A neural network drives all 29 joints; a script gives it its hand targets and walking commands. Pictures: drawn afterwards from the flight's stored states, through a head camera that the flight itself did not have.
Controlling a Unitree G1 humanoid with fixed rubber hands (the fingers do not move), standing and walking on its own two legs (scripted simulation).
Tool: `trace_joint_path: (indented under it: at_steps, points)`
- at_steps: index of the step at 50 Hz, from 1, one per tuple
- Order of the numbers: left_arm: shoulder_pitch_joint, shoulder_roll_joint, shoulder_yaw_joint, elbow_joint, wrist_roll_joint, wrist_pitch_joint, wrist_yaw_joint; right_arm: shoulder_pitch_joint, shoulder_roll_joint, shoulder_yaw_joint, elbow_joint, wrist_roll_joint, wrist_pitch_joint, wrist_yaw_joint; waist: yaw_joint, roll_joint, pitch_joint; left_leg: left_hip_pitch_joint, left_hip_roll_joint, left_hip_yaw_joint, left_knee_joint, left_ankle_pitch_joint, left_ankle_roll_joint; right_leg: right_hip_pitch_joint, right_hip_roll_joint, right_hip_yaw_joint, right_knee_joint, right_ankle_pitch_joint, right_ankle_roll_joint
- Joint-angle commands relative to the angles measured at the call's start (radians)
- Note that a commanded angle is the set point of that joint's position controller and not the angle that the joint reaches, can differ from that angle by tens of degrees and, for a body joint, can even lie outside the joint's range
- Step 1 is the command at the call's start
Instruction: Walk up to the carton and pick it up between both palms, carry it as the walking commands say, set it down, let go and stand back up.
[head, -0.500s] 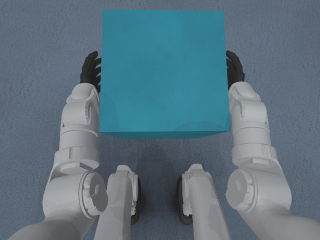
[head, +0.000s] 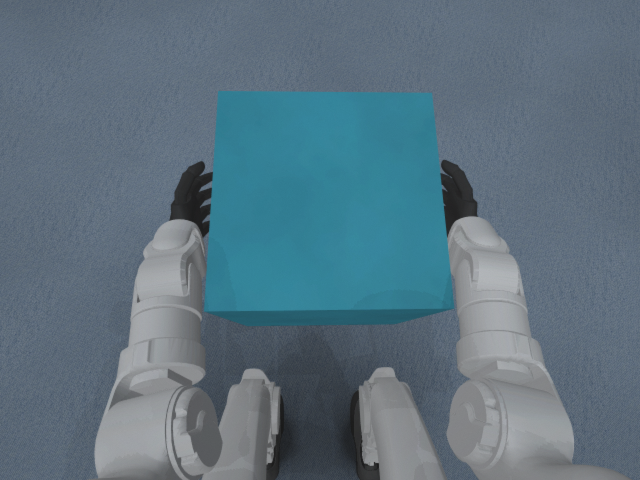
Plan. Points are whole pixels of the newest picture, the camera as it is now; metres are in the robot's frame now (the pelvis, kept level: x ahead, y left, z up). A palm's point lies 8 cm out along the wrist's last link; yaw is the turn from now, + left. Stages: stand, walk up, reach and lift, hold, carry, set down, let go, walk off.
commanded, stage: reach and lift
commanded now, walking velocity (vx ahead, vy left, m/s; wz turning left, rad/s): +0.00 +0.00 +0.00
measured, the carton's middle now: (323, 230) +0.44 +0.00 -0.10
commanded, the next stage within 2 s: none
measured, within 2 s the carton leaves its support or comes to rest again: neither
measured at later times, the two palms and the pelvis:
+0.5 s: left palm (164, 220) +0.41 +0.17 +0.02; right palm (485, 215) +0.41 -0.17 +0.02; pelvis +0.02 +0.00 +0.07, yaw +0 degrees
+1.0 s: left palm (127, 213) +0.39 +0.17 +0.10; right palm (524, 208) +0.39 -0.17 +0.10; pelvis +0.04 +0.00 +0.13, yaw +0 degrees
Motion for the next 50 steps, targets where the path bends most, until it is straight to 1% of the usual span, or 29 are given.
trace_joint_path:
  at_steps: [1,18,31,41,50]
  points:
    - [-0.584,-0.997,-0.541,0.004,-0.134,-0.018,-0.243,-0.566,1.004,0.539,-0.005,0.14,-0.016,0.245,-0.008,-0.004,-0.818,0.525,-0.133,0.019,-0.16,0.257,0.002,0.507,0.139,-0.022,-0.154,0.287,0.007]
    - [-0.436,-1.021,-0.556,-0.034,-0.099,-0.016,-0.272,-0.423,1.044,0.567,-0.057,0.111,-0.014,0.259,0.002,-0.016,-0.698,0.712,-0.118,0.002,-0.339,0.309,0.011,0.71,0.126,0.007,-0.335,0.345,0.004]
    - [-0.316,-1.014,-0.578,-0.082,-0.085,-0.016,-0.291,-0.303,1.047,0.584,-0.099,0.085,-0.012,0.265,0.006,-0.017,-0.601,0.886,-0.106,-0.01,-0.493,0.385,0.012,0.876,0.109,0.028,-0.489,0.416,0.001]
    - [-0.231,-0.999,-0.602,-0.117,-0.09,-0.009,-0.295,-0.216,1.042,0.602,-0.128,0.074,-0.004,0.264,0.005,-0.015,-0.516,1.014,-0.096,-0.019,-0.604,0.431,0.012,1.007,0.095,0.038,-0.602,0.458,-0.001]
    - [-0.162,-0.989,-0.624,-0.145,-0.095,0.003,-0.287,-0.15,1.037,0.624,-0.159,0.066,0.007,0.26,0.002,-0.014,-0.427,1.137,-0.093,-0.029,-0.697,0.451,0.011,1.119,0.086,0.041,-0.696,0.47,-0.004]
